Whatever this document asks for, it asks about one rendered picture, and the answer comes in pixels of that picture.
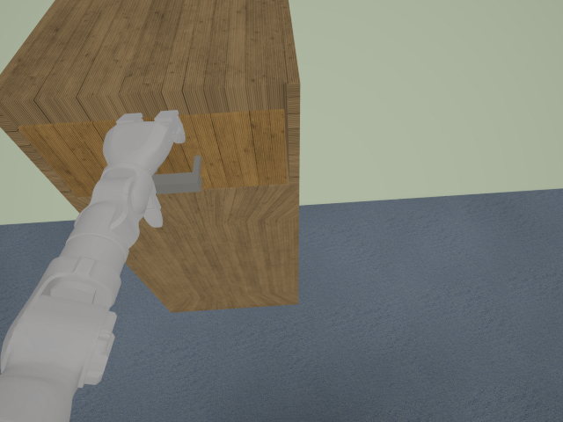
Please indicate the left robot hand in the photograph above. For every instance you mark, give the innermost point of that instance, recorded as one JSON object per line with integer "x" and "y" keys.
{"x": 146, "y": 144}

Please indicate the cabinet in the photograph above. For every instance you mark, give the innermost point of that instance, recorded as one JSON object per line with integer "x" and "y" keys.
{"x": 87, "y": 60}

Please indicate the left robot upper arm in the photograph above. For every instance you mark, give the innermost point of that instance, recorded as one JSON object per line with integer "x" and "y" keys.
{"x": 61, "y": 346}

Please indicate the robot left forearm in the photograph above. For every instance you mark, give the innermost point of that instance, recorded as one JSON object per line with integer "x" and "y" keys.
{"x": 89, "y": 266}

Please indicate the drawer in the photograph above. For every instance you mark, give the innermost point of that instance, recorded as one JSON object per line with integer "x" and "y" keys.
{"x": 236, "y": 149}

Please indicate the handle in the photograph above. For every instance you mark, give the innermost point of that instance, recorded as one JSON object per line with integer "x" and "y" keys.
{"x": 186, "y": 182}

